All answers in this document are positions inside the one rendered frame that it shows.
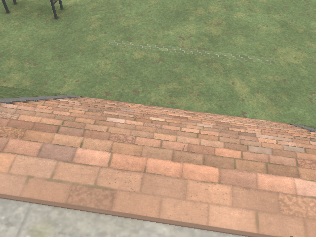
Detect stairs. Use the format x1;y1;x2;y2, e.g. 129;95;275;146
0;97;316;198

